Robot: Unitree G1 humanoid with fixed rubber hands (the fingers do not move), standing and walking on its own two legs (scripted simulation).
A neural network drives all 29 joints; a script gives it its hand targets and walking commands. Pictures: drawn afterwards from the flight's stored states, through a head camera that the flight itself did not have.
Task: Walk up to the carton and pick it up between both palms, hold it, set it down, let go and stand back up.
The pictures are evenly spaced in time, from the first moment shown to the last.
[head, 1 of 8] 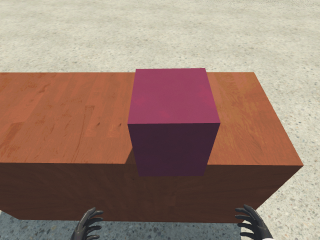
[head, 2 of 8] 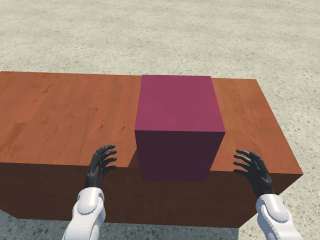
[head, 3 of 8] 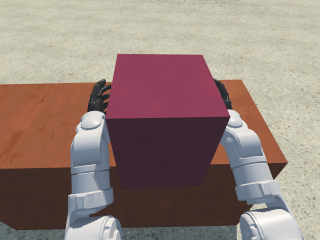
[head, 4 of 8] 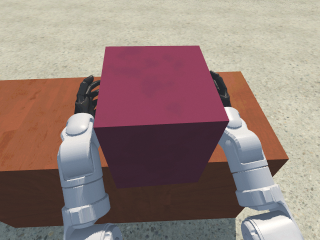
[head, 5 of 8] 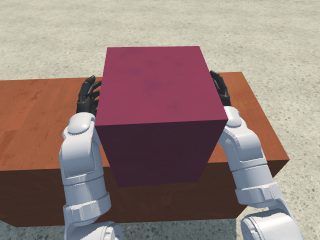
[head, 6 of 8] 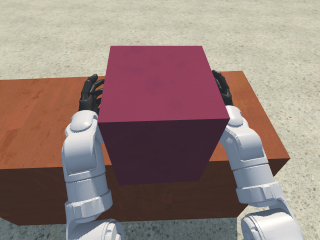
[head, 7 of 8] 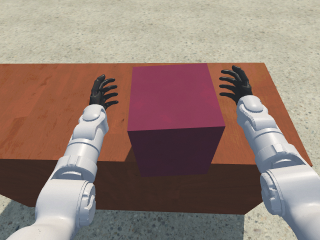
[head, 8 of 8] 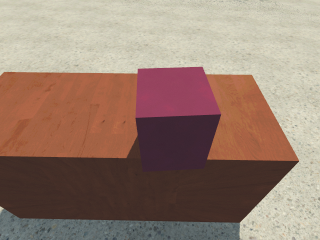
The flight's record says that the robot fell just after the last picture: no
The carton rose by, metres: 0.14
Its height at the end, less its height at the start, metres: +0.00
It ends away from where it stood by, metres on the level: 0.01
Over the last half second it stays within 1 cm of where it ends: yes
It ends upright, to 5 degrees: yes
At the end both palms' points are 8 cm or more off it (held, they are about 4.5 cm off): yes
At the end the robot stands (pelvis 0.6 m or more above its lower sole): yes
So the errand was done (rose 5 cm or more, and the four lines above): yes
